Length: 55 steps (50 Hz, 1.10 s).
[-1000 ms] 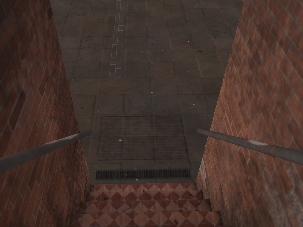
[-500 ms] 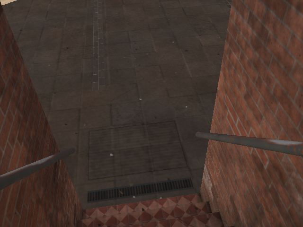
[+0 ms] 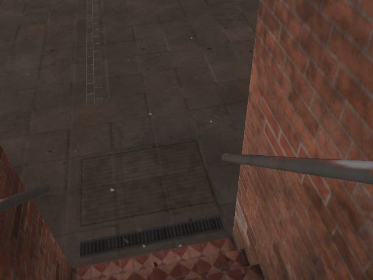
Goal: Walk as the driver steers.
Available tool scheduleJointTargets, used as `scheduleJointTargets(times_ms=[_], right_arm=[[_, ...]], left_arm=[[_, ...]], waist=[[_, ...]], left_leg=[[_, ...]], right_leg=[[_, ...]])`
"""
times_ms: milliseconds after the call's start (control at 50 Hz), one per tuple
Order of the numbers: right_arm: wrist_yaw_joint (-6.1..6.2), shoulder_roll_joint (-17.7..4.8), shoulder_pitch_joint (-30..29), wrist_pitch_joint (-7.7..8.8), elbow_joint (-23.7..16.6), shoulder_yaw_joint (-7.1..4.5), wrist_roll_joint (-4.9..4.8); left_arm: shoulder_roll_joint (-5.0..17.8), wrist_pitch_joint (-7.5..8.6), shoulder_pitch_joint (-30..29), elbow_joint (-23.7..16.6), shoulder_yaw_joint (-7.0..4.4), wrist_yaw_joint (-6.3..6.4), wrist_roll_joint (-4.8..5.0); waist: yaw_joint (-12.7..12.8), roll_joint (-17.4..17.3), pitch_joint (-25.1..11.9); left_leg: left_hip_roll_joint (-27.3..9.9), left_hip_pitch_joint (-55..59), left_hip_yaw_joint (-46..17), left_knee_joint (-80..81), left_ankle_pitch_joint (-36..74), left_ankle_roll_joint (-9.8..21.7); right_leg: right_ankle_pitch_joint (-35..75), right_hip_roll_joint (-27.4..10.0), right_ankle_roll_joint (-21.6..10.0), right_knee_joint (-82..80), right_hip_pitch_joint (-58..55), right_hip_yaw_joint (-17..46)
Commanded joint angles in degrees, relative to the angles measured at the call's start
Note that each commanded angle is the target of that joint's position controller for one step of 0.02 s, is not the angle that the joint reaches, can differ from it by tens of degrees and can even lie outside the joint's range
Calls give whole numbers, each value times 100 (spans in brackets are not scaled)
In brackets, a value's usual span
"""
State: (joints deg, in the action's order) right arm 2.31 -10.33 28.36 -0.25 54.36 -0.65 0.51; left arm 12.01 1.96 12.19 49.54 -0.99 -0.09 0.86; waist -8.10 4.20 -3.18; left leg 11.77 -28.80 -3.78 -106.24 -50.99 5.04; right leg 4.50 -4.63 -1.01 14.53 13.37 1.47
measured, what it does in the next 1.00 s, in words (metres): steps on the spot, turning left: left foot 0.23 m higher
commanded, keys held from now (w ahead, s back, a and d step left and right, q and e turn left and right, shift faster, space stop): q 0.56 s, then e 0.36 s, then w+e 0.08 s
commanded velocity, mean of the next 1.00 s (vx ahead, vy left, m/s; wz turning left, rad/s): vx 0.03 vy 0.00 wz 0.28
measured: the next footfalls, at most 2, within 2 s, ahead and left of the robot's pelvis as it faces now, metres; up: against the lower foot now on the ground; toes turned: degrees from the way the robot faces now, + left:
left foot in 0.64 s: -0.06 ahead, +0.16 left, +0.23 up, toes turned +16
right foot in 1.34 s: +0.12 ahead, -0.20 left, +0.00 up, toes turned +4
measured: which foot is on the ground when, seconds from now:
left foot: up 0.00-0.62, down 0.64-1.00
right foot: down 0.00-0.64, up 0.66-1.00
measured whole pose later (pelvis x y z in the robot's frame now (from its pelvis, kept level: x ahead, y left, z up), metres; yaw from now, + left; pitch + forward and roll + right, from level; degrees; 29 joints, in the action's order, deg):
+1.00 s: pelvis -0.08 +0.03 +0.10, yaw +16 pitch +0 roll -3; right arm 2.7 -12.1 18.2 -0.1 47.1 0.6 2.1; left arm 14.4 -4.6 4.7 39.9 -3.7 2.5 -3.3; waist -1.8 2.9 -0.3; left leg -2.7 -36.2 -2.7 -72.5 -36.7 0.2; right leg -6.7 12.2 3.5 91.9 46.9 7.7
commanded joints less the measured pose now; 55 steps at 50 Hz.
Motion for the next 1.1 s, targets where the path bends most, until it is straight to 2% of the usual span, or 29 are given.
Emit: scheduleJointTargets(times_ms=[20, 40, 60, 80, 120, 140, 180, 240, 360, 420, 460, 480, 520, 540, 600, 620, 640, 660, 680, 700, 720, 740, 780, 820, 880, 920, 960, 1020, 1100], right_arm=[[36, -423, -76, -154, -635, -108, -87], [83, -565, -997, -145, -978, -153, 101], [71, -291, -1273, -257, -1296, -43, 155], [113, -369, -1676, -436, -1431, -29, 276], [140, -368, -1951, -659, -1623, -58, 180], [123, -94, -2144, -766, -1731, 15, 207], [131, 114, -2300, -823, -1845, 57, 156], [170, -100, -2888, -794, -2268, 53, 180], [69, -488, -3462, -725, -2836, -44, 102], [83, -379, -3761, -591, -3006, -25, 49], [73, -343, -4011, -546, -3146, -33, -108], [79, -210, -4074, -549, -3206, 18, -151], [90, -304, -4339, -491, -3463, 76, -216], [101, -247, -3771, -464, -3350, 121, -286], [-10, -334, -2306, -477, -2853, 139, -368], [-38, -403, -1251, -488, -2470, 119, -260], [-112, -526, -303, -457, -1985, 132, -145], [-46, -1030, 328, -324, -1704, 130, 2], [306, -1150, 1273, -192, -1520, 153, 34], [533, -1395, 698, -82, -1502, 105, 233], [592, -1809, -918, -105, -1524, -63, 292], [578, -1589, -1846, -143, -1522, -76, 294], [338, -585, -2686, -167, -1666, 157, 309], [144, -289, -2965, -173, -1566, 234, 214], [67, -563, -2005, -105, -1198, 127, 80], [132, -784, -1358, -30, -1062, 23, 95], [42, -1157, -683, 101, -841, -139, 156], [16, -1035, -371, 216, -744, -166, 212], [-17, -1311, -562, 455, -731, -240, 306]], left_arm=[[1090, -106, 2001, 47, -268, 48, 112], [916, -84, 1587, -278, -190, 121, -47], [1289, -134, 1184, -348, -225, 343, -148], [1046, -218, 1016, -356, -109, 405, -180], [470, -330, 669, -514, 165, 371, -226], [347, -313, 609, -705, 283, 450, -122], [543, -241, 641, -795, 325, 386, -28], [766, -199, 745, -1000, 250, 379, -42], [1240, 88, 1352, -1058, 50, 399, -219], [1348, 122, 1538, -1066, -62, 455, -300], [1362, 118, 1275, -1132, -58, 480, -333], [1556, 175, 1274, -1062, -121, 457, -283], [1539, 241, 1418, -1025, -206, 383, -432], [1711, 160, 1426, -965, -221, 292, -387], [1748, -87, 348, -1118, -215, 152, -171], [1942, -194, 282, -1061, -338, 122, -67], [2010, -347, 555, -917, -512, 42, -54], [1572, -386, 69, -1198, -511, -82, 32], [1651, -302, -1159, -1452, -552, -339, -25], [1110, -146, -945, -1406, -478, -360, 62], [493, 117, -251, -1277, -345, -270, -50], [481, 175, -34, -1067, -349, -48, -163], [778, -85, 267, -684, -504, 264, -184], [718, -387, 78, -840, -494, 366, -134], [689, -695, -486, -1133, -414, 226, -352], [651, -669, -1035, -1338, -384, 246, -472], [786, -604, -883, -1227, -431, 313, -478], [725, -587, -1368, -1455, -410, 261, -404], [610, -537, -1816, -1486, -378, 220, -337]], waist=[[1041, 849, -1195], [1123, 328, -765], [896, 994, -717], [806, 457, -112], [577, 162, 325], [540, 138, 367], [511, 364, 339], [671, 378, 400], [1080, -257, 79], [1338, -231, -26], [1288, -116, 189], [1355, 386, 100], [1552, 98, 143], [1346, -15, -138], [726, 600, -407], [263, 449, -302], [-16, -397, 477], [-214, -2326, 1585], [-1396, -2015, 2065], [-870, -1920, 2348], [455, -2550, 1954], [996, -2911, 966], [1486, -1928, -188], [1718, -1351, -168], [1302, -754, 166], [846, -927, 179], [566, -1439, -173], [311, -1282, 213], [285, -1270, 510]], left_leg=[[-418, -3973, 188, -2719, -860, -196], [-466, -3793, 327, -2890, 695, -287], [-585, -3735, 327, -3154, 1082, -523], [-601, -3803, 242, -3333, 1364, -696], [-725, -3766, -93, -2550, 2698, -762], [-591, -3833, 96, -2793, 3214, -852], [-412, -4103, 101, -3366, 3468, -1006], [-459, -4580, 4, -3800, 3109, -1195], [-745, -4743, -167, -3145, 2733, -1204], [-1042, -4983, -205, -2955, 2404, -1114], [-1245, -4762, -115, -2639, 2397, -1076], [-1315, -4400, -164, -3458, 1226, -931], [-1501, -4657, -441, -2805, 975, -754], [-1358, -3432, 585, -2150, 521, -614], [-1116, 343, 854, -322, 78, -24], [-961, 1000, 438, 636, 2, 241], [-1030, 561, -827, 2475, 139, 573], [-2049, 98, -4300, 5544, 1307, 902], [-2006, -988, -6592, 7938, 419, 847], [-2058, -1045, -6884, 8402, -810, 830], [-2072, -717, -5873, 7466, 7, 721], [-2131, -458, -4831, 6563, 872, 627], [-2083, -1254, -3283, 5595, 1384, 374], [-1921, -2523, -2176, 5461, 1642, 466], [-2035, -1388, -1924, 5132, 2371, 603], [-2021, -221, -1702, 4920, 2895, 627], [-2084, 1061, -1862, 5230, 2348, 410], [-2302, 1052, -2032, 5544, 1199, 450], [-2926, 907, -2576, 5679, -96, 506]], right_leg=[[5986, -2111, -805, 2519, -3975, 530], [4587, -1886, -1142, 1786, -2747, 477], [2848, -2402, -1877, 1103, -1852, 1277], [1823, -2318, -2011, 682, -815, 1032], [770, -1613, -1255, 1059, 246, 197], [-15, -1403, -973, 1275, 710, 108], [-971, -1191, -844, 1276, 1064, 307], [-2199, -1274, -959, 681, 697, 765], [-2112, -1673, -1336, 861, -733, 929], [-2018, -2015, -1607, 832, -1367, 965], [-2074, -2240, -1648, 535, -1065, 940], [-768, -2531, -1711, 262, -1071, 927], [-833, -2500, -1570, 342, -1357, 498], [-128, -2229, -1288, 250, -936, -542], [638, -1570, -631, 507, 1135, -1891], [735, -1376, -532, 1064, 1567, -2010], [-569, -987, -425, 2697, 2335, -1698], [-6104, 52, -250, 4395, 4328, -453], [-6414, 659, -207, 4337, 4801, 2066], [-5547, 1214, -336, 4116, 5080, 3159], [-4101, 1693, -313, 4495, 5128, 3131], [-2792, 1910, -232, 5148, 4724, 3025], [-1135, 2024, 130, 6667, 3220, 2010], [-551, 1975, 480, 7495, 2128, 1058], [-845, 1789, 504, 8001, 3206, 852], [-869, 1727, 519, 7895, 4151, 869], [-1389, 1452, 465, 7959, 4675, 943], [-1139, 1245, 374, 7375, 4895, 1117], [-848, 899, 318, 6844, 5262, 1432]])
Keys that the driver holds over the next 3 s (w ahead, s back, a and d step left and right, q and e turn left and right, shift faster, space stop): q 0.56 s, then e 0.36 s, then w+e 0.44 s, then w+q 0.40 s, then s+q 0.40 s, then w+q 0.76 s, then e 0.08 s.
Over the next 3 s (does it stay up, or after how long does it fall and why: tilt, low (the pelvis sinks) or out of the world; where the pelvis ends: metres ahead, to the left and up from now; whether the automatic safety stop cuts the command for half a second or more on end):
stays up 0.75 0.00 -0.73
